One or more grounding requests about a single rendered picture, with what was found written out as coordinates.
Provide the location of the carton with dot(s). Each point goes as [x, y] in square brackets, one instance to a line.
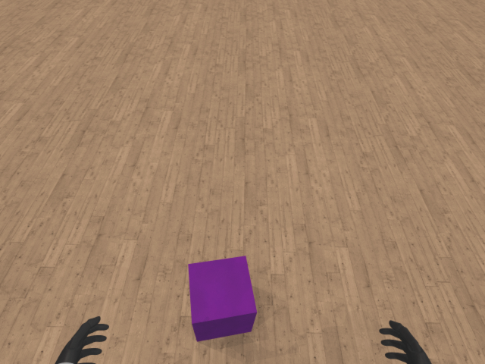
[221, 297]

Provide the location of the right robot hand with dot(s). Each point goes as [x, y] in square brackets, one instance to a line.
[414, 353]

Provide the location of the left robot hand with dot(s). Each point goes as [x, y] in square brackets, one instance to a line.
[73, 352]

